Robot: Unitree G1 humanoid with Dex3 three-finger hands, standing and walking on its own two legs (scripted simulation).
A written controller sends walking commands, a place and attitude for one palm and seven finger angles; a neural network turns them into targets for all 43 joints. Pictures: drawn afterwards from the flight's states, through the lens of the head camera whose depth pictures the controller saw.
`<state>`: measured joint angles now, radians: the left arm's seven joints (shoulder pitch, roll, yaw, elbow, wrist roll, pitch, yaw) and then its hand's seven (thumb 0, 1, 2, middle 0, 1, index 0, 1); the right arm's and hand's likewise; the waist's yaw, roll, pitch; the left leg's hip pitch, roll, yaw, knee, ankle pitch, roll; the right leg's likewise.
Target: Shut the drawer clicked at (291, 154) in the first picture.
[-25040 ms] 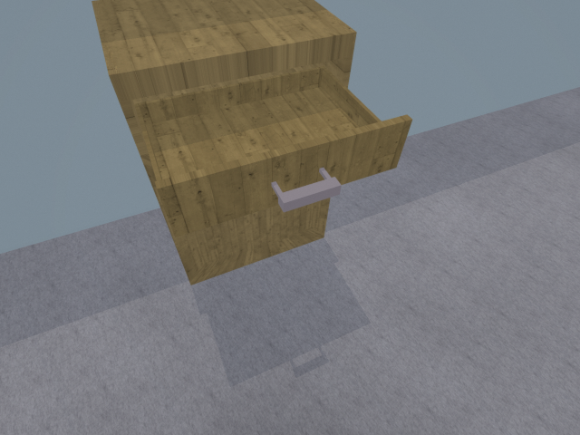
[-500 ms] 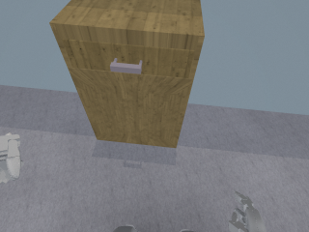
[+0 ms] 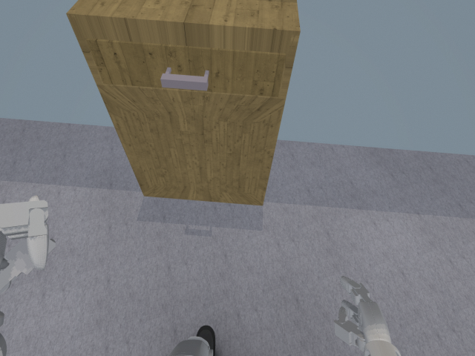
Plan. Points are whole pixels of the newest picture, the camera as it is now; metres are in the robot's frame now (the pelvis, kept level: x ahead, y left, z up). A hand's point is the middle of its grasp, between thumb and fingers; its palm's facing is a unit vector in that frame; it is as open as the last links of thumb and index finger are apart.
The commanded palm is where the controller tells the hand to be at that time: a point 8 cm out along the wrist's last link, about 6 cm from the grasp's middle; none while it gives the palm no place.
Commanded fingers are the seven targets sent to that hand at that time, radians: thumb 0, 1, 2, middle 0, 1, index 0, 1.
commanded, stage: stop stepping back and stand still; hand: left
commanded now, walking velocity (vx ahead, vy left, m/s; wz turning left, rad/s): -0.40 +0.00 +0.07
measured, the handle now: (186, 77) +0.80 +0.22 -0.03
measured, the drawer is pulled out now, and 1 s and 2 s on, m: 0.00 0.00 0.00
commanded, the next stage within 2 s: let the arm hang, fingers relaxed in 0.78 s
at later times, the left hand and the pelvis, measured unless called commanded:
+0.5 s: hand out of the picture +0.13 +0.27 +0.18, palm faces +0.33 -0.82 -0.46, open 3.3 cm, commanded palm +0.08 +0.32 +0.18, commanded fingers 0.00 0.90 0.90 -1.40 -1.60 -1.40 -1.60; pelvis -0.05 +0.03 +0.00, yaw +1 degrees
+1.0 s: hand (48, 316) +0.16 +0.29 +0.01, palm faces +0.19 -0.87 -0.45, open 3.1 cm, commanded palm none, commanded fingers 0.00 0.90 0.90 -1.12 -1.30 -1.12 -1.30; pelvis -0.04 +0.04 -0.01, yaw +3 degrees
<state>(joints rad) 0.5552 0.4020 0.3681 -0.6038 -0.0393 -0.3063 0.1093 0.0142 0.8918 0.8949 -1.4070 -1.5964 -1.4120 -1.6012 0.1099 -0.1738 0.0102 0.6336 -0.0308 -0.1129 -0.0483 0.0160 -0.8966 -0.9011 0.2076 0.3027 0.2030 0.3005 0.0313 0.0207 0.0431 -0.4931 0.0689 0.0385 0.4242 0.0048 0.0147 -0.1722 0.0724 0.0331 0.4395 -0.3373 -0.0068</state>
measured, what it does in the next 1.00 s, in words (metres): steps on the spot: left foot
